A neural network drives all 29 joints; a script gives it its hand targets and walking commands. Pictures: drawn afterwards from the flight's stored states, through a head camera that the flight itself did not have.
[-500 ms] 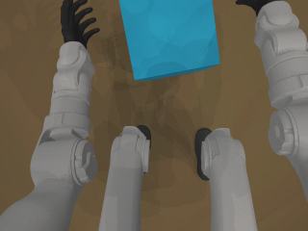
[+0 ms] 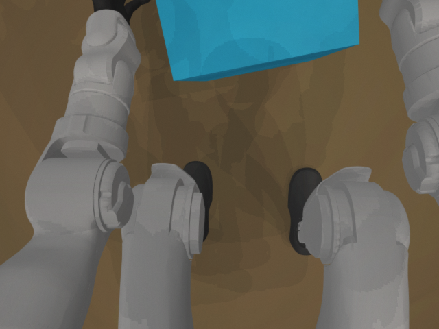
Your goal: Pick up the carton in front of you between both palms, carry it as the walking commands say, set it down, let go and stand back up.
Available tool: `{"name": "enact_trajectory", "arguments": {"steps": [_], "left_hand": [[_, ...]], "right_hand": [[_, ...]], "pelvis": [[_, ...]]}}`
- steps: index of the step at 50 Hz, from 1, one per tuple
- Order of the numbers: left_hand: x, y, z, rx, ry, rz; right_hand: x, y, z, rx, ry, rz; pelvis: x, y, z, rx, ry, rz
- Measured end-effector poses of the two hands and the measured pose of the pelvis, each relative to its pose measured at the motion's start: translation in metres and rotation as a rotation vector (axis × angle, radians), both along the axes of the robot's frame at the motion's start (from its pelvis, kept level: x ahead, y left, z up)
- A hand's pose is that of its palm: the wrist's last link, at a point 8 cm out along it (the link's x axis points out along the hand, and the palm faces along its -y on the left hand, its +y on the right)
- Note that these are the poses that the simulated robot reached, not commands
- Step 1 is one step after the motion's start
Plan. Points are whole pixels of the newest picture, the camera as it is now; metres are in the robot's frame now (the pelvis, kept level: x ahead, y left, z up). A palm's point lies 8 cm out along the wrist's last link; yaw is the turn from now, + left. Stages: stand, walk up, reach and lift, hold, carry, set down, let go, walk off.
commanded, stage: reach and lift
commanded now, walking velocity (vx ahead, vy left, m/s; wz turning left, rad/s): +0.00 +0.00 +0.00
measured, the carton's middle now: out of the picture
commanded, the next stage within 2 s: none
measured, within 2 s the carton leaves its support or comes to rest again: leaves its support in 0.66 s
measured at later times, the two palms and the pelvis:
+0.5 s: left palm (129, 6) +0.53 +0.15 -0.17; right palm out of the picture +0.57 -0.15 -0.17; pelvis -0.01 +0.00 +0.00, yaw +0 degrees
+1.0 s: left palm out of the picture +0.50 +0.14 -0.04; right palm out of the picture +0.53 -0.16 -0.04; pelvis -0.01 +0.00 +0.04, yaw -2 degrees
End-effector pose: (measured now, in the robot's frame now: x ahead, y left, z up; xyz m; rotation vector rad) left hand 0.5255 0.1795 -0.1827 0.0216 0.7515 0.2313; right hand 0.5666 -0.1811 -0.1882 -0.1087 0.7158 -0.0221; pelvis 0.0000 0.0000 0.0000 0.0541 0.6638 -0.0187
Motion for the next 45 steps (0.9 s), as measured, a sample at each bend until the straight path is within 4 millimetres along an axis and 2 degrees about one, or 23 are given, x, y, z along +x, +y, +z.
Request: {"name": "enact_trajectory", "arguments": {"steps": [5,13,20,28,36,40,45], "left_hand": [[-0.001,-0.001,0.007,-0.003,-0.017,0.011],[-0.008,-0.007,0.011,-0.013,-0.010,0.009],[-0.001,-0.029,0.012,-0.039,-0.015,-0.023],[0.004,-0.028,0.015,-0.035,0.009,-0.012],[0.008,-0.027,0.027,-0.052,0.002,-0.012],[0.003,-0.031,0.045,-0.040,-0.033,0.032],[-0.008,-0.036,0.088,-0.067,-0.090,0.034]], "right_hand": [[0.002,0.006,0.007,0.008,-0.017,0.013],[-0.004,0.010,0.013,0.013,-0.001,0.018],[-0.005,0.029,0.013,0.027,0.005,0.047],[0.000,0.030,0.017,0.006,0.044,0.058],[-0.009,0.032,0.017,0.041,0.043,0.040],[-0.015,0.032,0.034,0.044,0.014,0.013],[-0.024,0.026,0.087,0.059,-0.038,-0.021]], "pelvis": [[0.001,-0.001,-0.004,0.006,0.005,0.005],[-0.007,-0.003,-0.001,0.008,0.002,0.003],[-0.012,-0.004,0.004,0.007,-0.013,0.002],[-0.010,-0.005,0.001,0.008,-0.022,-0.001],[0.000,-0.005,-0.004,0.003,0.012,0.001],[0.002,-0.004,-0.002,0.000,0.030,-0.003],[0.000,-0.001,0.011,-0.010,0.047,-0.013]]}}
